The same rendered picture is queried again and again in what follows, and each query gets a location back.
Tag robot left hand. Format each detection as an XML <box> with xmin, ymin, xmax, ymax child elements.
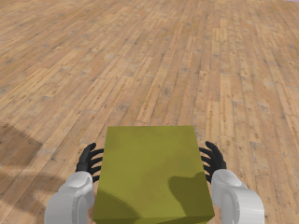
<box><xmin>75</xmin><ymin>143</ymin><xmax>104</xmax><ymax>183</ymax></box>

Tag robot right hand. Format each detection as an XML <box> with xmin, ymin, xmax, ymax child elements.
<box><xmin>199</xmin><ymin>141</ymin><xmax>227</xmax><ymax>184</ymax></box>

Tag left robot forearm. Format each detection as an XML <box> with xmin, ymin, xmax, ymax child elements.
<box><xmin>44</xmin><ymin>171</ymin><xmax>94</xmax><ymax>224</ymax></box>

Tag carton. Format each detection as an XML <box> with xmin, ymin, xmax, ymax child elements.
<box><xmin>93</xmin><ymin>125</ymin><xmax>215</xmax><ymax>224</ymax></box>

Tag right robot forearm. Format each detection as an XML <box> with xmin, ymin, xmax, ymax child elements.
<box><xmin>210</xmin><ymin>169</ymin><xmax>265</xmax><ymax>224</ymax></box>

